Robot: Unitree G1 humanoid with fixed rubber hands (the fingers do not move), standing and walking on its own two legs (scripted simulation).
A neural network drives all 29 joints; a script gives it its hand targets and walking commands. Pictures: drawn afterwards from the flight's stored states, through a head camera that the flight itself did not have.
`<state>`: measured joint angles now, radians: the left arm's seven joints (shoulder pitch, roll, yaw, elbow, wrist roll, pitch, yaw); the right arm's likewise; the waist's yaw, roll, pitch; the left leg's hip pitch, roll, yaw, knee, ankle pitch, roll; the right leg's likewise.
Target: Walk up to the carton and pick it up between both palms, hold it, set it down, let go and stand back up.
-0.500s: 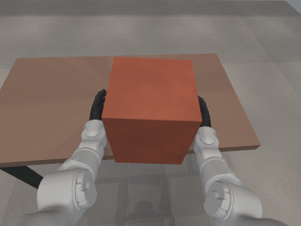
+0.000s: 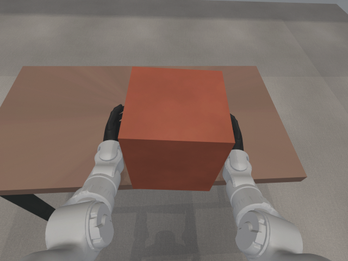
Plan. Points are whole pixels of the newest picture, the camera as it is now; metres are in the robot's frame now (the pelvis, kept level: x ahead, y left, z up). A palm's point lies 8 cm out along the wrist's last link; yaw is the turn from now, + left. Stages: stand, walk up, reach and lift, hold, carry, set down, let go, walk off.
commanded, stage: reach and lift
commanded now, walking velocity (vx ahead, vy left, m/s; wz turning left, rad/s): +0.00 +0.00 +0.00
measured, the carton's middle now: (174, 134) +0.41 -0.01 +0.03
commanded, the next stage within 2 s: none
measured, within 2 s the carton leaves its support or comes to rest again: leaves its support in 0.86 s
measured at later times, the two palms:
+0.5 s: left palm (113, 142) +0.39 +0.14 +0.03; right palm (235, 149) +0.36 -0.16 +0.03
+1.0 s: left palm (112, 134) +0.38 +0.13 +0.07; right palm (242, 145) +0.35 -0.17 +0.06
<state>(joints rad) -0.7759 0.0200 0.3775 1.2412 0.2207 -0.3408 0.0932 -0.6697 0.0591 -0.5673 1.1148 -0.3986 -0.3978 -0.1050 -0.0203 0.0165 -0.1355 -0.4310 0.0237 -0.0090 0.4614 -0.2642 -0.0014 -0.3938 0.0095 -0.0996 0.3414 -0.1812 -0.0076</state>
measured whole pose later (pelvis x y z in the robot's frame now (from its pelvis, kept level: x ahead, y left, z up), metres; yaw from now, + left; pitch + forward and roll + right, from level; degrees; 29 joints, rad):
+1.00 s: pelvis -0.03 +0.00 +0.00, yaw +0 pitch +15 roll -1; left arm -0.89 0.08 0.21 1.43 0.00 -0.35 0.13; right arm -0.75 -0.01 -0.39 1.24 -0.25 -0.34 -0.15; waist -0.04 0.03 -0.26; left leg -0.53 0.02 0.00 0.49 -0.23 0.00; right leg -0.51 0.00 -0.10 0.40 -0.16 -0.01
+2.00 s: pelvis -0.04 +0.00 +0.01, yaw +1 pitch +0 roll -1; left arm -0.82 0.06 0.22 0.81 0.08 0.32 0.12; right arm -0.80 -0.07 -0.13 0.94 0.12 0.16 -0.18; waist -0.05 -0.01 -0.12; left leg -0.18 0.01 -0.01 0.40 -0.21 0.00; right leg -0.16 0.00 -0.10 0.30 -0.14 -0.01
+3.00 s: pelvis -0.05 +0.00 +0.01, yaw +0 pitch -4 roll -1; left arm -0.72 0.03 0.25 0.35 0.19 0.66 0.06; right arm -0.75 -0.07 -0.06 0.63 0.21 0.39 -0.22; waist -0.08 -0.02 -0.07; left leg -0.12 0.02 0.00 0.39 -0.20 0.00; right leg -0.09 0.01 -0.09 0.29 -0.13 -0.01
